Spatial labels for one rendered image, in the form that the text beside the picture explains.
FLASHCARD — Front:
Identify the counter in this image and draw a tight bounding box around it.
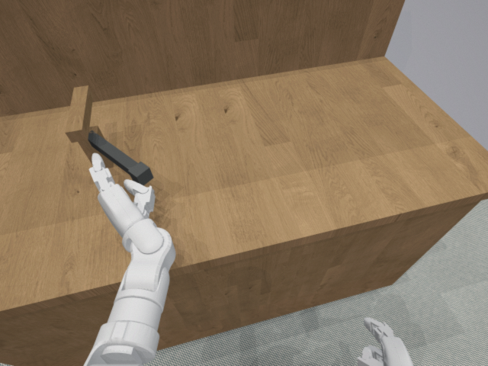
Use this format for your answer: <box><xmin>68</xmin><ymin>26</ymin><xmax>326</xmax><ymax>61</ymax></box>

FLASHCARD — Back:
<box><xmin>0</xmin><ymin>0</ymin><xmax>488</xmax><ymax>366</ymax></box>

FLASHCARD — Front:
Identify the right robot hand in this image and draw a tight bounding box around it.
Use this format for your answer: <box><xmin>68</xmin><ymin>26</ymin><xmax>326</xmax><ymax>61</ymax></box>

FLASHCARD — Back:
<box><xmin>357</xmin><ymin>317</ymin><xmax>413</xmax><ymax>366</ymax></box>

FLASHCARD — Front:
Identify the left robot forearm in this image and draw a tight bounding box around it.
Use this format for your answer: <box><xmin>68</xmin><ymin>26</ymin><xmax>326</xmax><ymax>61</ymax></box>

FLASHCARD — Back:
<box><xmin>83</xmin><ymin>219</ymin><xmax>175</xmax><ymax>366</ymax></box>

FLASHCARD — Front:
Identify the tap lever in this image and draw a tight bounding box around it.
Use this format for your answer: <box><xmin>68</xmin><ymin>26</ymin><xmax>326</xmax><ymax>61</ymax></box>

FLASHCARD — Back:
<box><xmin>88</xmin><ymin>130</ymin><xmax>153</xmax><ymax>186</ymax></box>

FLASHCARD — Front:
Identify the left robot hand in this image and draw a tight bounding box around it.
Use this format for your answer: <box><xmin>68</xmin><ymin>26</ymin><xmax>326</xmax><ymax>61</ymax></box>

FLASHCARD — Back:
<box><xmin>89</xmin><ymin>153</ymin><xmax>156</xmax><ymax>238</ymax></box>

